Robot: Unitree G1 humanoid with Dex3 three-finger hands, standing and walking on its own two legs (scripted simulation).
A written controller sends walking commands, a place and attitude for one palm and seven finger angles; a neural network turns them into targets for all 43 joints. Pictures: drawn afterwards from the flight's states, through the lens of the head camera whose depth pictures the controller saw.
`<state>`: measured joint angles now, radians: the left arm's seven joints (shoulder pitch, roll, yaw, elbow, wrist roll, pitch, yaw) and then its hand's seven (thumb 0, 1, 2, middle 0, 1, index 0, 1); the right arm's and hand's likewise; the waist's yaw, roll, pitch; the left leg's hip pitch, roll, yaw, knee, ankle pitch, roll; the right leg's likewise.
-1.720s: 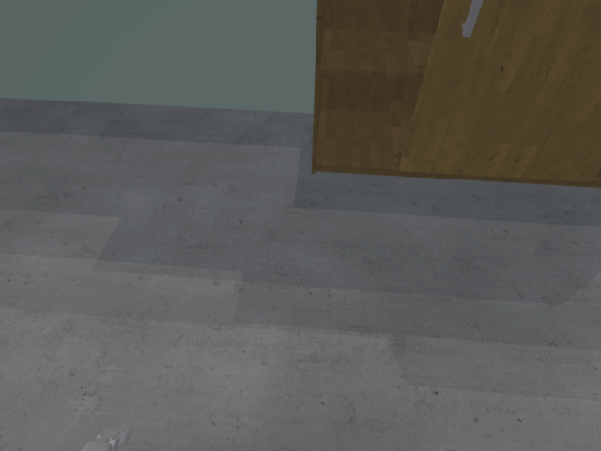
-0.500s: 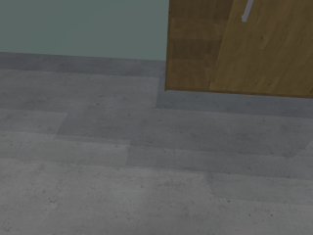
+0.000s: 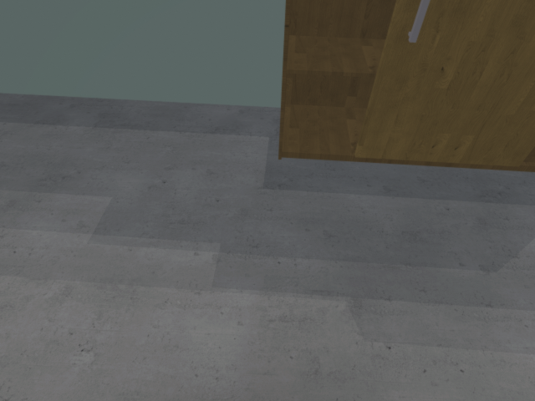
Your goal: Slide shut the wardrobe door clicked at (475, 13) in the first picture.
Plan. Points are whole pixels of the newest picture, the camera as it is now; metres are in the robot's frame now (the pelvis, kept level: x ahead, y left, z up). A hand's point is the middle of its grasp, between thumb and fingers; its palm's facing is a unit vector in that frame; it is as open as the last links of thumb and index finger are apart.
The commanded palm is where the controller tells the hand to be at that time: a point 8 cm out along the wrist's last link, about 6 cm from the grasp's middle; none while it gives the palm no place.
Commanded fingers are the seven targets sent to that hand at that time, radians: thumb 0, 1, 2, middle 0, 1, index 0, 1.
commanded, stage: look at it before walking up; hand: right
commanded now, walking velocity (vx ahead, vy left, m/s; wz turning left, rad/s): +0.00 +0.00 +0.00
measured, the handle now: (422, 2) +1.47 -0.53 +0.08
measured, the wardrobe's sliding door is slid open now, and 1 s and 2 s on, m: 0.42 0.42 0.42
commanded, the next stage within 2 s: walk to a spot facing it in 0.02 s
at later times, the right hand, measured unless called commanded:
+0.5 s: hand out of the picture +0.00 -0.25 -0.21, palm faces +0.20 +0.97 -0.17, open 7.3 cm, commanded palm none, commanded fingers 0.00 -0.90 -0.90 0.20 0.30 0.20 0.30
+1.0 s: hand (450, 344) +0.28 -0.34 -0.18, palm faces +0.33 +0.93 -0.14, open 7.3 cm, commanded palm none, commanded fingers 0.00 -0.90 -0.90 0.20 0.30 0.20 0.30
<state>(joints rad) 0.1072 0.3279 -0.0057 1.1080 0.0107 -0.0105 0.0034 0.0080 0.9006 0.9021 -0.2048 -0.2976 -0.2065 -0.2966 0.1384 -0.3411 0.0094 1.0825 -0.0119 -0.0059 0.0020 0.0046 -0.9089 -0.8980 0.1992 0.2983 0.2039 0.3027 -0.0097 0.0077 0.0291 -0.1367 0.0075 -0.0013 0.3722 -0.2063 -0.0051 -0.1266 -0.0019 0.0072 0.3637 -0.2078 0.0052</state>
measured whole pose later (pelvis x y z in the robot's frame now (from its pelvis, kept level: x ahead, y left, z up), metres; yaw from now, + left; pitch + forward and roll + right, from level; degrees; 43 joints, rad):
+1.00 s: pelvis +0.23 -0.14 -0.01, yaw -22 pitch +0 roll +1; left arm 0.47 0.09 0.03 1.11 0.02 -0.08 0.03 0.00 0.90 0.90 -0.20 -0.30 -0.21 -0.30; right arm 0.10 -0.18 -0.04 1.00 -0.02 0.00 0.02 0.01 -0.91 -0.90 0.19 0.30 0.20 0.30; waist 0.06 0.03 0.05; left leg -0.61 0.08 0.09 0.82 -0.16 -0.05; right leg 0.13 0.10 0.06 0.24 -0.36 -0.11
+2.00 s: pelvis +0.59 -0.39 +0.00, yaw -28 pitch -2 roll +0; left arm 0.33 0.15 0.04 1.08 0.02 -0.08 0.03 -0.02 0.93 0.90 -0.20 -0.30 -0.20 -0.30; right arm 0.21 -0.20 -0.08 1.03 -0.03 0.00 0.01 0.00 -0.92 -0.90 0.19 0.30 0.20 0.30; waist -0.02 0.05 0.01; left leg -0.63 0.11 0.04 1.05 -0.13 -0.02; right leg 0.01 0.03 -0.23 0.30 -0.29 -0.07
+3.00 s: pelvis +0.73 -0.48 +0.00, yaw -1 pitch +1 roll +1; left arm 0.27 0.16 0.03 0.99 0.04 -0.01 0.03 0.01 0.91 0.90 -0.20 -0.30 -0.21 -0.30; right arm 0.23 -0.24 -0.08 1.00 -0.03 0.07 0.02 0.00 -0.91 -0.90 0.19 0.30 0.20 0.30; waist 0.01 0.02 0.04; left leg -0.39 0.04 0.02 0.94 -0.43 -0.05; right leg -0.19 -0.07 -0.18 0.42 -0.25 -0.02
